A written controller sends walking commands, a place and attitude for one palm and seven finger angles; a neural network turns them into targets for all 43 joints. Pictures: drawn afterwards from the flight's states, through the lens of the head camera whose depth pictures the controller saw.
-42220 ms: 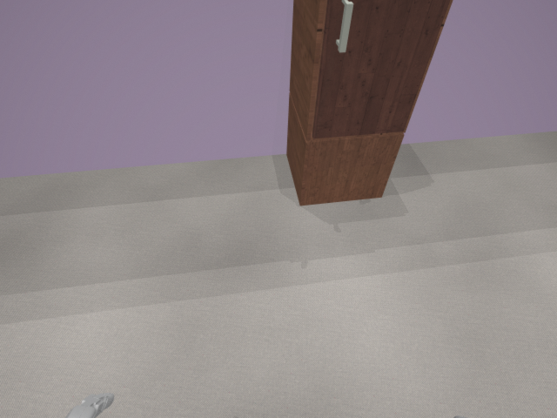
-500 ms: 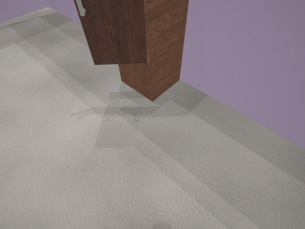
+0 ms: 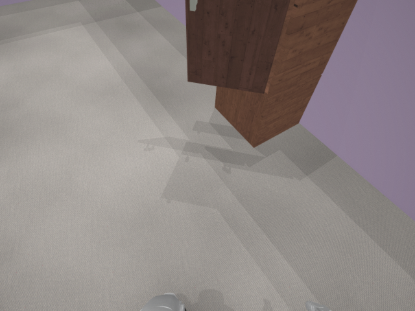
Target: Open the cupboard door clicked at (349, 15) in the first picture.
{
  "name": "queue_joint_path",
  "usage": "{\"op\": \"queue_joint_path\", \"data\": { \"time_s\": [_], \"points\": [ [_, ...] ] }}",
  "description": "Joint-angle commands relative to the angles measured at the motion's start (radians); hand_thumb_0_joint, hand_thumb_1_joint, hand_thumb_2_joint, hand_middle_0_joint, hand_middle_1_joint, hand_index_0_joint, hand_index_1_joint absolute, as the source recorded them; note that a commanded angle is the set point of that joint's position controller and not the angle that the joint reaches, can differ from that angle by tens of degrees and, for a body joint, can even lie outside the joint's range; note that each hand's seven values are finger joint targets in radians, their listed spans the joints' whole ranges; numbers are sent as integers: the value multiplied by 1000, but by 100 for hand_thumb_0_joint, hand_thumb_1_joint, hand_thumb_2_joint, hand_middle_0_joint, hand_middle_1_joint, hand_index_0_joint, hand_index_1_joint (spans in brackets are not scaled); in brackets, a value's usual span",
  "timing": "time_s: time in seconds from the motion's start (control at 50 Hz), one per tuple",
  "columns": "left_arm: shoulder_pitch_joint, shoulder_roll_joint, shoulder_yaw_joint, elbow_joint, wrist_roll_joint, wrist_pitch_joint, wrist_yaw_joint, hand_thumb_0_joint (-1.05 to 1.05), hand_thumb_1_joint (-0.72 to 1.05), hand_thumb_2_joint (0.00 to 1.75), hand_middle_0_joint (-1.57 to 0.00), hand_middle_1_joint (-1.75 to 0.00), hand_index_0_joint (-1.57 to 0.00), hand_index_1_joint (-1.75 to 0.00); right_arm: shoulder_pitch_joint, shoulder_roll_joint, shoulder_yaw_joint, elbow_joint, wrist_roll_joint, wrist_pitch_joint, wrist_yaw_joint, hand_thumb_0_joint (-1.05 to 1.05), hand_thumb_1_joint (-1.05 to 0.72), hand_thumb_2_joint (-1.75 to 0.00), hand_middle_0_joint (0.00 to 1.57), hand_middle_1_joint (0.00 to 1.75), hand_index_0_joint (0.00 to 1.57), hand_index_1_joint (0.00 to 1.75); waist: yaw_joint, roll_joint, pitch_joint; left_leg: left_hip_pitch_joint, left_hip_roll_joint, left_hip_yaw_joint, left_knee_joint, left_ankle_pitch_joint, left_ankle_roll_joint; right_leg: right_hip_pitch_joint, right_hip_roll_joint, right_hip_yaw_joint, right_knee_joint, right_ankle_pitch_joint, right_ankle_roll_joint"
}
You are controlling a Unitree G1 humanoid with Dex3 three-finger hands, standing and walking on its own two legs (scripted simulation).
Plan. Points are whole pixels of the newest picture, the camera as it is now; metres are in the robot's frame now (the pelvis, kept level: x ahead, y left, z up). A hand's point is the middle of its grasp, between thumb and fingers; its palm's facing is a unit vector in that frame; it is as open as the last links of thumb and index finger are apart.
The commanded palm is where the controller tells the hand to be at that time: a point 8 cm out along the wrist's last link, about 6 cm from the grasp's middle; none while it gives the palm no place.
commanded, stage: take the last steps up to it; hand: left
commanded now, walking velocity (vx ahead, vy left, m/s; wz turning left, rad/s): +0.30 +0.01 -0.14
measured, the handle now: out of the picture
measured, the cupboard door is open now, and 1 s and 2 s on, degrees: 45 45 45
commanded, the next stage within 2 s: come to a stop and stand still in 1.12 s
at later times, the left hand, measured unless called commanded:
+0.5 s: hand (152, 220) +0.32 +0.17 -0.14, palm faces -0.14 -0.97 -0.18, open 7.4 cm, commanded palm none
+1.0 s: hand (151, 224) +0.32 +0.18 -0.17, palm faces +0.02 -0.99 -0.14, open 7.3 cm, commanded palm none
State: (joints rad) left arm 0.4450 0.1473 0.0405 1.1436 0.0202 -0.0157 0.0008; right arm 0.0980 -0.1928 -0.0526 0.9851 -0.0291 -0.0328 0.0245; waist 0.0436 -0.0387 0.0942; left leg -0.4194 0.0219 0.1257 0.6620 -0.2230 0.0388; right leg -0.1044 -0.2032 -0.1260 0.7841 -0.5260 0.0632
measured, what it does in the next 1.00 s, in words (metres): walks ahead: right foot, then left foot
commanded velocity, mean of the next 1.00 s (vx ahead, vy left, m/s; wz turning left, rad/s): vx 0.29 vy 0.01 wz -0.04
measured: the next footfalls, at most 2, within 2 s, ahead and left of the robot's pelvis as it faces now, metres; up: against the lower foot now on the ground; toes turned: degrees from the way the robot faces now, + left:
right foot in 0.56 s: +0.29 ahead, -0.11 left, +0.00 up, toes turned -13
left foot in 0.96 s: +0.47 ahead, +0.11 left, +0.00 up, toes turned +3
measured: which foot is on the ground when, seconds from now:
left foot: down 0.00-0.56, up 0.58-0.94, down 0.96-1.00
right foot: up 0.00-0.54, down 0.56-0.98, up 1.00-1.00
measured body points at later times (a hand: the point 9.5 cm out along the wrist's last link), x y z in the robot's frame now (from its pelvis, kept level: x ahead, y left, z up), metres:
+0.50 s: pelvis +0.18 +0.01 +0.02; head +0.21 +0.00 +0.47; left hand +0.33 +0.22 -0.12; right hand +0.04 -0.17 -0.13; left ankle +0.06 +0.10 -0.72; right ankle +0.25 -0.11 -0.70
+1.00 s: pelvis +0.37 +0.01 +0.01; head +0.39 +0.02 +0.46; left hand +0.32 +0.23 -0.15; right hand +0.45 -0.24 -0.12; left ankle +0.43 +0.11 -0.72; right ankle +0.26 -0.10 -0.70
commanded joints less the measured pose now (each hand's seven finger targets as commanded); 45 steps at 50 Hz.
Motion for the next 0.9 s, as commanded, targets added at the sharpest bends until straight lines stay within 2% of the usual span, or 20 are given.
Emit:
{"op": "queue_joint_path", "data": {
  "time_s": [0.0, 0.04, 0.08, 0.12, 0.18, 0.26, 0.4, 0.44, 0.48, 0.5, 0.52, 0.54, 0.56, 0.6, 0.64, 0.68, 0.72, 0.8, 0.84, 0.88],
  "points": [
    [-165, 69, 16, -158, -4, -33, 10, 0, 90, 90, -20, -30, -20, -30, 303, -218, -47, 39, 2, -8, -44, 0, -90, -90, 20, 30, 20, 30, -140, 228, -156, 421, 355, -437, -400, -38, 147, -544, 65, 98, 571, 46, -84],
    [-142, 58, 23, -125, 6, -18, -3, 0, 90, 90, -20, -30, -20, -30, 216, -121, -16, 13, 2, -22, -47, 0, -90, -90, 20, 30, 20, 30, -79, 152, -27, 250, 304, -304, -448, 22, 116, -501, 35, 122, 529, 175, -78],
    [-94, 37, 20, -103, 10, -8, -7, 0, 90, 90, -20, -30, -20, -30, 223, -88, -6, 22, 3, -40, -49, 0, -90, -90, 20, 30, 20, 30, -46, 103, -24, 223, 278, -228, -476, 116, 105, -472, 45, 114, 471, 223, -66],
    [-92, 30, 22, -107, 8, 0, -8, 0, 90, 90, -20, -30, -20, -30, 244, -74, -1, 32, 7, -49, -50, 0, -90, -90, 20, 30, 20, 30, -31, 102, -38, 248, 262, -179, -492, 188, 112, -483, 55, 116, 423, 277, -59],
    [-139, 43, 32, -136, 8, 7, -12, 0, 90, 90, -20, -30, -20, -30, 257, -62, -4, 34, 7, -53, -50, 0, -90, -90, 20, 30, 20, 30, -22, 95, -25, 290, 257, -140, -511, 252, 117, -536, 58, 127, 347, 355, -50],
    [-247, 54, 30, -179, 5, 8, -16, 0, 90, 90, -20, -30, -20, -30, 304, -67, 0, 54, 4, -52, -51, 0, -90, -90, 20, 30, 20, 30, -37, 70, 0, 342, 263, -126, -507, 314, 123, -564, 66, 115, 216, 396, -52],
    [-425, 39, 9, -238, 3, -8, -21, 0, 90, 90, -20, -30, -20, -30, 445, -66, 16, 127, -10, -42, -57, 0, -90, -90, 20, 30, 20, 30, -99, 115, 26, 467, 261, -78, -417, 578, 98, -508, 115, 31, -50, 336, -90],
    [-411, 47, 7, -235, 1, -13, -21, 0, 90, 90, -20, -30, -20, -30, 453, -82, 16, 141, -9, -37, -58, 0, -90, -90, 20, 30, 20, 30, -90, 127, 1, 478, 257, -61, -355, 677, 93, -417, 150, -3, -120, 281, -108],
    [-278, 66, 16, -196, 2, -24, -17, 0, 90, 90, -20, -30, -20, -30, 437, -90, 15, 146, -3, -33, -58, 0, -90, -90, 20, 30, 20, 30, -29, 116, -63, 443, 227, -30, -203, 804, 66, -211, 207, -40, -210, 306, -131],
    [-154, 92, 27, -154, 2, -32, -14, 0, 90, 90, -20, -30, -20, -30, 405, -96, 13, 141, 7, -34, -56, 0, -90, -90, 20, 30, 20, 30, 32, 112, -120, 345, 192, -4, -63, 761, 39, -4, 199, -22, -264, 388, -147],
    [1, 164, 51, -107, 6, -44, -5, 0, 90, 90, -20, -30, -20, -30, 378, -73, 13, 122, 21, -39, -49, 0, -90, -90, 20, 30, 20, 30, 93, 8, -216, 127, 122, 38, 153, 540, 2, 273, 51, 162, -263, 505, -213],
    [103, 252, 75, -78, -1, -47, 2, 0, 90, 90, -20, -30, -20, -30, 395, -27, 16, 94, 31, -44, -48, 0, -90, -90, 20, 30, 20, 30, 95, -194, -296, -147, -32, 60, 494, -275, -47, 486, -238, 561, -363, 724, -360],
    [75, 249, 70, -84, -15, -43, 13, 0, 90, 90, -20, -30, -20, -30, 325, -66, 9, 77, 31, -33, -49, 0, -90, -90, 20, 30, 20, 30, 94, -96, -245, -191, 5, -93, 647, -369, -30, 360, -284, 584, -436, 692, -397],
    [-96, 156, 46, -117, -14, -41, 24, 0, 90, 90, -20, -30, -20, -30, 235, -7, 2, 66, 20, -18, -41, 0, -90, -90, 20, 30, 20, 30, 25, -8, -34, -217, 84, -147, 622, -209, -30, 68, -198, 415, -520, 489, -307],
    [-156, 83, 21, -120, -10, -55, 21, 0, 90, 90, -20, -30, -20, -30, 280, 39, 10, 83, 7, 3, -34, 0, -90, -90, 20, 30, 20, 30, -44, -36, -5, -117, 103, -128, 508, -123, -46, -98, -119, 246, -578, 484, -232],
    [-162, 63, 25, -114, 0, -66, 21, 0, 90, 90, -20, -30, -20, -30, 329, 58, 5, 100, 3, 14, -27, 0, -90, -90, 20, 30, 20, 30, -76, -80, -47, -46, 104, -95, 376, -101, -64, -126, -81, 149, -586, 483, -215],
    [-159, 75, 29, -112, 2, -71, 16, 0, 90, 90, -20, -30, -20, -30, 296, 65, 5, 88, 3, 16, -18, 0, -90, -90, 20, 30, 20, 30, -69, -78, -58, -26, 91, -63, 225, -71, -74, -109, -60, 126, -586, 478, -223],
    [-116, 126, 35, -75, 2, -69, 5, 0, 90, 90, -20, -30, -20, -30, 163, 48, 5, 45, 6, -2, -6, 0, -90, -90, 20, 30, 20, 30, -28, -79, -43, -19, 54, -28, 41, -45, -72, -43, -66, 144, -562, 465, -224],
    [-108, 129, 32, -57, 2, -65, 4, 0, 90, 90, -20, -30, -20, -30, 119, 26, 1, 35, 4, -9, -6, 0, -90, -90, 20, 30, 20, 30, -30, -103, -6, 14, 45, -20, -26, -20, -67, -55, -76, 150, -546, 439, -211],
    [-108, 137, 31, -48, 0, -59, 4, 0, 90, 90, -20, -30, -20, -30, 137, 0, 0, 42, 2, -16, -8, 0, -90, -90, 20, 30, 20, 30, -55, -81, -5, 130, 16, 8, -129, 17, -61, -88, -56, 129, -485, 454, -187]
  ]
}}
